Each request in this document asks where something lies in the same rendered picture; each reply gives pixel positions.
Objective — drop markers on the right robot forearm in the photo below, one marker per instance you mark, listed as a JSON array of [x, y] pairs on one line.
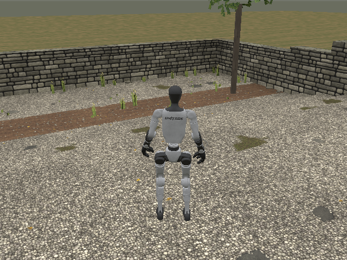
[[199, 144]]

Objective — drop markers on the robot right foot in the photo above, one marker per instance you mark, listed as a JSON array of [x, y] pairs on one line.
[[186, 216]]

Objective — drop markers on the robot left upper arm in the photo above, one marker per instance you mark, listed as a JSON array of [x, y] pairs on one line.
[[154, 122]]

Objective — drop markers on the left robot forearm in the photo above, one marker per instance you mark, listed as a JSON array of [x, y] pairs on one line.
[[147, 141]]

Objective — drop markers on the robot right thigh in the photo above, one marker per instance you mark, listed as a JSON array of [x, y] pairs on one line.
[[185, 165]]

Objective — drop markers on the left robot hand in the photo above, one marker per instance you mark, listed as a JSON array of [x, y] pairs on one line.
[[150, 149]]

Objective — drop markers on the right robot hand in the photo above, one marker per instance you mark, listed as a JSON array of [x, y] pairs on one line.
[[200, 155]]

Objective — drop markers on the robot right upper arm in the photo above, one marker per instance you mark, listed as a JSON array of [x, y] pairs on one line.
[[193, 123]]

